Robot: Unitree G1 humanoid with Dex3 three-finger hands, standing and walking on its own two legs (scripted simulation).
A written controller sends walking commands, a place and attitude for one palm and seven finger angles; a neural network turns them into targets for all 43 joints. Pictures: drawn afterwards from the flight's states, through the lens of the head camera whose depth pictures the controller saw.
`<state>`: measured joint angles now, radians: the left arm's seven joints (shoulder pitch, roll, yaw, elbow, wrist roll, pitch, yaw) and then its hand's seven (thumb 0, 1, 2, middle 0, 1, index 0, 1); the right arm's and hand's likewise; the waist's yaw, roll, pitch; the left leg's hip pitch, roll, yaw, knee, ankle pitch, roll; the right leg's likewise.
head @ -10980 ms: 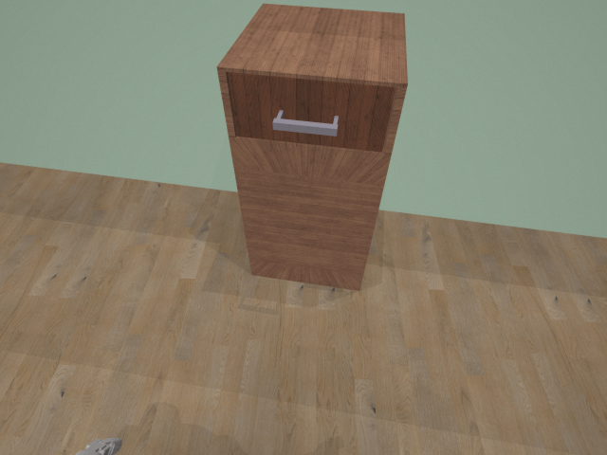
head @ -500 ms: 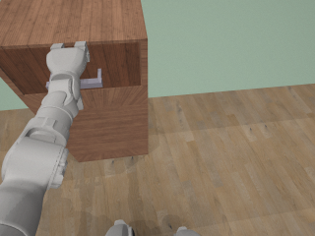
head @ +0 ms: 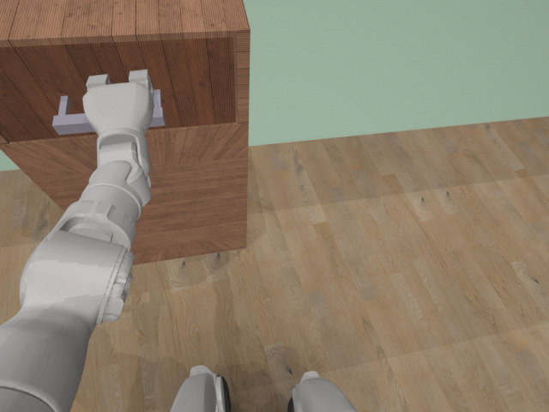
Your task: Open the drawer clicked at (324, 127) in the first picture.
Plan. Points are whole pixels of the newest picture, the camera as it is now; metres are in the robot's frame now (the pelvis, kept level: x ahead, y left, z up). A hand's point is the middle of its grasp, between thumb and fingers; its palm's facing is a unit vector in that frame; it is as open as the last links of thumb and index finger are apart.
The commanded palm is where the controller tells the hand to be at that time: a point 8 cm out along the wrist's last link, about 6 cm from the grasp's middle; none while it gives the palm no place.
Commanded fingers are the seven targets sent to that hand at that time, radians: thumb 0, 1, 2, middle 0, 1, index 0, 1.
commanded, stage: lower the fingers behind the handle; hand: left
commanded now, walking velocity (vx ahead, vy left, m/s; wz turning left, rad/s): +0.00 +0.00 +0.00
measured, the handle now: (111, 110) +0.57 +0.19 +0.05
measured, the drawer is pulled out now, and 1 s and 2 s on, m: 0.00 0.00 0.01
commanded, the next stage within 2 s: close the thumb around the handle in 0.36 s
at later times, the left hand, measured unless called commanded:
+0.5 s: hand (130, 132) +0.54 +0.17 +0.04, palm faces +0.01 -0.02 -1.00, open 13.5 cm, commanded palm +0.54 +0.16 +0.08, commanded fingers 0.00 -0.33 0.37 -0.31 -1.22 -0.31 -1.22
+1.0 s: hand (129, 132) +0.54 +0.17 +0.04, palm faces +0.00 -0.04 -1.00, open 6.9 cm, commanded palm +0.53 +0.17 +0.08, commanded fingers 0.00 0.90 0.90 -0.40 -1.35 -0.40 -1.35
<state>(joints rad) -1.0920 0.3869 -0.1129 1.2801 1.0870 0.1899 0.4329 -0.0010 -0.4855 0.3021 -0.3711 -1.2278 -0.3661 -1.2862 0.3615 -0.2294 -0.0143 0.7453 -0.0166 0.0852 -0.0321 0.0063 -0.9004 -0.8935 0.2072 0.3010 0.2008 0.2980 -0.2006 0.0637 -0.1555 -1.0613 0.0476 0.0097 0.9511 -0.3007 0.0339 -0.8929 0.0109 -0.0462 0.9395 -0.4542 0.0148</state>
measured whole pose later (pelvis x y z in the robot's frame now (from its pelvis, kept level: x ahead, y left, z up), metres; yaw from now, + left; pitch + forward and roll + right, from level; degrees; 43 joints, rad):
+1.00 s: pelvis +0.00 +0.00 +0.00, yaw -1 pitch +23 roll -4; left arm -1.02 0.44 -0.08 1.22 1.08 0.08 0.38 0.00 0.52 0.74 -0.38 -1.30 -0.36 -1.30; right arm 0.37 -0.25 -0.02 0.71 -0.01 0.09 -0.05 0.01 -0.90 -0.89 0.21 0.30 0.20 0.30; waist -0.19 0.07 -0.15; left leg -1.03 0.06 0.02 0.95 -0.31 0.03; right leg -0.87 0.02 -0.03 0.93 -0.45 0.02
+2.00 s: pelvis +0.06 -0.02 +0.02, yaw +1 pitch +21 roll -1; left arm -0.76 0.37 -0.09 1.03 1.07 0.05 0.36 0.00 0.78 0.87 -0.41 -1.34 -0.42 -1.35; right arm 0.28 -0.24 -0.08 0.70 -0.02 0.13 -0.02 0.00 -0.90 -0.89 0.21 0.30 0.20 0.30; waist -0.10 0.06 -0.18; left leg -0.87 0.05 0.02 0.87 -0.37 0.00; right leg -0.70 0.01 -0.03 0.85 -0.51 -0.01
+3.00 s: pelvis +0.06 -0.03 +0.03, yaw +1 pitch +11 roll +0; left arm 0.09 0.27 -0.20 0.20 1.06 0.12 0.37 0.04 0.77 0.82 -0.35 -1.35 -0.42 -1.35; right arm 0.13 -0.22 -0.05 0.58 -0.02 0.14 0.02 0.01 -0.90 -0.89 0.20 0.30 0.20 0.30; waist 0.02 0.07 -0.16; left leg -0.62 0.04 0.03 0.80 -0.37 -0.01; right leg -0.47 0.01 -0.01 0.80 -0.52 -0.02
